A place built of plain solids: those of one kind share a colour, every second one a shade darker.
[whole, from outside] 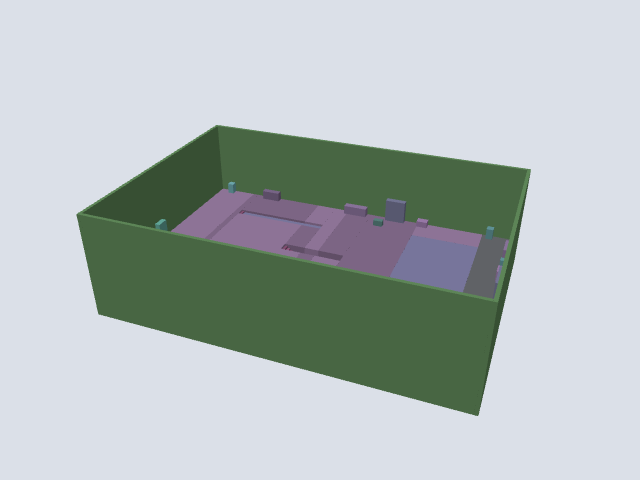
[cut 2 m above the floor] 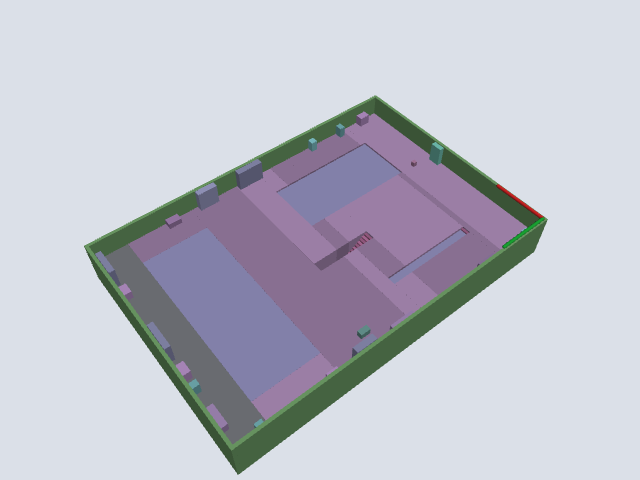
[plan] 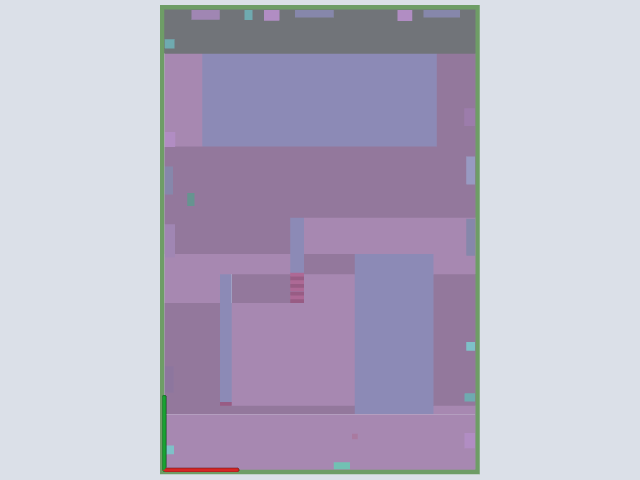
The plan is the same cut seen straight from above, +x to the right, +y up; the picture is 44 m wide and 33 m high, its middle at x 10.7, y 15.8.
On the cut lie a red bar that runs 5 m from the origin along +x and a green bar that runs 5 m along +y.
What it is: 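A vehicle workshop, tram depot or goods shed with inspection pits, wash bays, truck wells or a traverser pit in its floor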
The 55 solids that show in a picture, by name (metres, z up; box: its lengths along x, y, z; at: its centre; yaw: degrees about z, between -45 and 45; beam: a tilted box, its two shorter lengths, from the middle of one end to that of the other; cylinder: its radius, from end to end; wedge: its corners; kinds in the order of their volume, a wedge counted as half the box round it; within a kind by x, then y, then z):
{
 "floor_1": {"box": [2.6, 6.37, 2.4], "at": [1.3, 25.41, -1.2]},
 "floor_2": {"box": [3.83, 7.06, 2.4], "at": [1.92, 7.94, -1.2]},
 "floor_3": {"box": [3.83, 1.98, 2.4], "at": [1.92, 12.46, -1.2]},
 "floor_4": {"box": [8.65, 1.39, 2.4], "at": [4.33, 14.14, -1.2]},
 "floor_5": {"box": [8.65, 2.49, 2.4], "at": [4.33, 16.09, -1.2]},
 "floor_6": {"box": [13.09, 0.58, 2.4], "at": [6.54, 4.12, -1.2]},
 "floor_7": {"box": [4.01, 1.98, 2.4], "at": [6.64, 12.46, -1.2]},
 "floor_8": {"box": [8.45, 7.06, 2.4], "at": [8.87, 7.94, -1.2]},
 "floor_9": {"box": [21.39, 3.83, 2.4], "at": [10.7, 1.92, -1.2]},
 "floor_10": {"box": [21.39, 4.9, 2.4], "at": [10.7, 19.78, -1.2]},
 "floor_11": {"box": [3.49, 1.98, 2.4], "at": [11.35, 12.46, -1.2]},
 "floor_12": {"box": [3.49, 1.39, 2.4], "at": [11.35, 14.14, -1.2]},
 "floor_13": {"box": [11.79, 2.49, 2.4], "at": [15.49, 16.09, -1.2]},
 "floor_14": {"box": [2.89, 0.58, 2.4], "at": [19.95, 4.12, -1.2]},
 "floor_15": {"box": [2.89, 7.06, 2.4], "at": [19.95, 7.94, -1.2]},
 "floor_16": {"box": [2.89, 1.98, 2.4], "at": [19.95, 12.46, -1.2]},
 "floor_17": {"box": [2.89, 1.39, 2.4], "at": [19.95, 14.14, -1.2]},
 "floor_18": {"box": [2.66, 6.37, 2.4], "at": [20.06, 25.41, -1.2]},
 "bay_floor_1": {"box": [0.81, 9.04, 2.17], "at": [4.24, 8.93, -1.32]},
 "bay_floor_2": {"box": [0.95, 5.86, 0.74], "at": [9.12, 14.4, -2.03]},
 "bay_floor_3": {"box": [16.13, 6.37, 2.4], "at": [10.66, 25.41, -1.2]},
 "bay_floor_4": {"box": [5.41, 11.01, 2.23], "at": [15.79, 9.34, -1.29]},
 "wall_1": {"box": [0.3, 31.65, 9.69], "at": [-0.15, 15.82, 2.44]},
 "wall_2": {"box": [21.99, 0.3, 9.69], "at": [10.7, -0.15, 2.44]},
 "wall_3": {"box": [21.99, 0.3, 9.69], "at": [10.7, 31.8, 2.44]},
 "wall_4": {"box": [0.3, 31.65, 9.69], "at": [21.54, 15.82, 2.44]},
 "rack_1": {"box": [0.57, 1.93, 2.26], "at": [0.32, 19.89, 1.08]},
 "rack_2": {"box": [2.66, 0.52, 2.31], "at": [10.31, 31.36, 1.1]},
 "rack_3": {"box": [2.51, 0.52, 2.41], "at": [19.07, 31.36, 1.16]},
 "rack_4": {"box": [0.61, 2.55, 2.17], "at": [21.05, 15.98, 1.03]},
 "rack_5": {"box": [0.6, 1.93, 2.34], "at": [21.06, 20.59, 1.12]},
 "bench_1": {"box": [0.61, 1.83, 0.94], "at": [0.34, 6.21, 0.42]},
 "bench_2": {"box": [0.7, 2.3, 0.92], "at": [0.38, 15.74, 0.41]},
 "bench_3": {"box": [1.94, 0.68, 0.93], "at": [2.84, 31.28, 0.41]},
 "bay_step_1": {"box": [0.81, 0.26, 2.28], "at": [4.24, 4.54, -1.26]},
 "bay_step_2": {"box": [0.95, 0.26, 2.22], "at": [9.12, 11.6, -1.29]},
 "bay_step_3": {"box": [0.95, 0.26, 2.03], "at": [9.12, 11.86, -1.38]},
 "bay_step_4": {"box": [0.95, 0.26, 1.85], "at": [9.12, 12.12, -1.48]},
 "bay_step_5": {"box": [0.95, 0.26, 1.66], "at": [9.12, 12.38, -1.57]},
 "bay_step_6": {"box": [0.95, 0.26, 1.48], "at": [9.12, 12.64, -1.66]},
 "bay_step_7": {"box": [0.95, 0.26, 1.3], "at": [9.12, 12.9, -1.75]},
 "bay_step_8": {"box": [0.95, 0.26, 1.11], "at": [9.12, 13.16, -1.84]},
 "bay_step_9": {"box": [0.95, 0.26, 0.93], "at": [9.12, 13.42, -1.94]},
 "crates_1": {"box": [0.72, 1.03, 0.64], "at": [0.39, 22.71, 0.27]},
 "crates_2": {"box": [1.07, 0.75, 1.09], "at": [7.38, 31.25, 0.49]},
 "crates_3": {"box": [1.03, 0.76, 0.88], "at": [16.54, 31.24, 0.39]},
 "crates_4": {"box": [0.75, 1.23, 0.6], "at": [20.98, 24.25, 0.25]},
 "crates_5": {"box": [0.73, 1.06, 1.04], "at": [21.0, 2.01, 0.47]},
 "bin_1": {"box": [0.64, 0.61, 1.09], "at": [0.35, 1.38, 0.49]},
 "bin_2": {"box": [0.67, 0.63, 1.08], "at": [0.36, 29.29, 0.49]},
 "bin_3": {"box": [0.56, 0.7, 1.13], "at": [5.79, 31.27, 0.52]},
 "bin_4": {"box": [0.72, 0.57, 1.12], "at": [21.0, 4.99, 0.51]},
 "bin_5": {"box": [0.61, 0.61, 1.1], "at": [21.05, 8.48, 0.5]},
 "cupboard_1": {"box": [1.12, 0.49, 2.0], "at": [12.2, 0.28, 0.95]},
 "chest_1": {"box": [0.51, 0.91, 0.62], "at": [1.82, 18.59, 0.26]}
}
